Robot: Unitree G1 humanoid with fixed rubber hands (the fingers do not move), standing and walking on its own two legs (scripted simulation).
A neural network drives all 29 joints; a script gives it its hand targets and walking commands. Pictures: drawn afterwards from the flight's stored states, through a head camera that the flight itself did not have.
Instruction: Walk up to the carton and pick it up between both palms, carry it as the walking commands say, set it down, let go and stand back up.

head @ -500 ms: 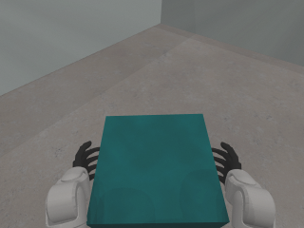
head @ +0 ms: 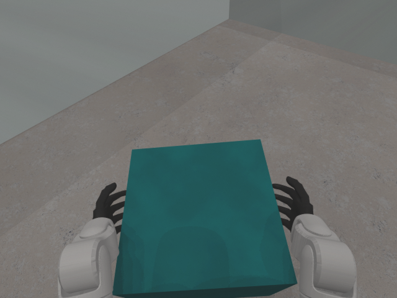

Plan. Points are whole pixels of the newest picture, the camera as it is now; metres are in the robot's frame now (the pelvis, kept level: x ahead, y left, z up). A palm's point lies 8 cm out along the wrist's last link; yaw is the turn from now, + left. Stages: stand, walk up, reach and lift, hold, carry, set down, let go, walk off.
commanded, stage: carry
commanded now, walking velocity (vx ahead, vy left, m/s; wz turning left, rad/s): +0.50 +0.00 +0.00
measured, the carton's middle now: (202, 224) +0.29 +0.01 -0.01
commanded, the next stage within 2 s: none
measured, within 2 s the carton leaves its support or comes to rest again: neither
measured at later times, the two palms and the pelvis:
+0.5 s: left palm (141, 99) +0.64 +0.18 +0.06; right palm (262, 95) +0.63 -0.16 +0.07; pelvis +0.36 +0.02 +0.00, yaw -2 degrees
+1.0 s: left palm (181, 37) +0.98 +0.09 +0.08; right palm (273, 36) +0.98 -0.25 +0.07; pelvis +0.71 -0.09 +0.00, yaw +0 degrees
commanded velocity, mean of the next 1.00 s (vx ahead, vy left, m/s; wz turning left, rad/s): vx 0.50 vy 0.00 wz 0.00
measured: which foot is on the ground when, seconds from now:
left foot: up 0.00-0.22, down 0.24-0.76, up 0.78-1.00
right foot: down 0.00-0.28, up 0.30-0.70, down 0.72-1.00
